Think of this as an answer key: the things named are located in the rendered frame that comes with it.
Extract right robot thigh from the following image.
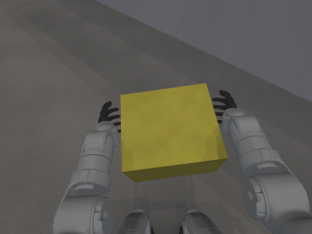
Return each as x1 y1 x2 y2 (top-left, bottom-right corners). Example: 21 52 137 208
181 212 222 234

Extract right robot hand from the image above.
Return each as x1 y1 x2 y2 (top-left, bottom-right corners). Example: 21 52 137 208
212 90 237 124

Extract carton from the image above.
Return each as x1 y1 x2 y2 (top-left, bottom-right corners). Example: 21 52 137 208
120 83 228 182

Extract left robot hand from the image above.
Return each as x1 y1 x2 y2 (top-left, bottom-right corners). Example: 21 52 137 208
98 101 121 133

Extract right robot upper arm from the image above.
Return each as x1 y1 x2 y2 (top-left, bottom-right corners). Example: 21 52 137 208
243 173 312 234

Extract left robot upper arm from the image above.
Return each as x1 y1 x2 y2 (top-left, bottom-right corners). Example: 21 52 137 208
54 194 113 234

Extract robot left shin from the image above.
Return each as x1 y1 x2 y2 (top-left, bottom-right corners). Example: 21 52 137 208
134 209 144 213

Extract right robot forearm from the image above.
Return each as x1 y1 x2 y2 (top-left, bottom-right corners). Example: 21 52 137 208
221 107 310 211

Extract left robot forearm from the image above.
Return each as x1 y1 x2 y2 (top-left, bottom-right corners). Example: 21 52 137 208
53 121 120 234

